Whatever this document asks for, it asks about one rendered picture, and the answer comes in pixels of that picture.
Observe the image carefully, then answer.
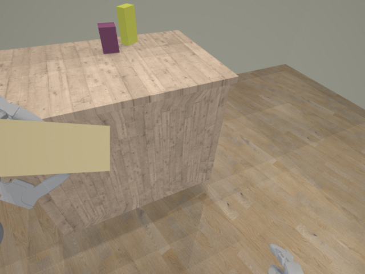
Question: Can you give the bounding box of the sponge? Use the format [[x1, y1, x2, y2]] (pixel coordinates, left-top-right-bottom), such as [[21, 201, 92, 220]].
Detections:
[[0, 119, 110, 177]]

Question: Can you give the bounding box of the table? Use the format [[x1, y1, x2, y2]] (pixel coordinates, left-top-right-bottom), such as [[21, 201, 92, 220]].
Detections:
[[0, 30, 239, 236]]

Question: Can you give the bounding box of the robot right hand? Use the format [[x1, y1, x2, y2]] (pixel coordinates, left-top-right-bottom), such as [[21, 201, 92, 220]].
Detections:
[[268, 244, 304, 274]]

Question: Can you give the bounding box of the robot left hand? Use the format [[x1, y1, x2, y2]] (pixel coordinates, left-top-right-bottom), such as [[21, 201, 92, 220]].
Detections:
[[0, 95, 70, 209]]

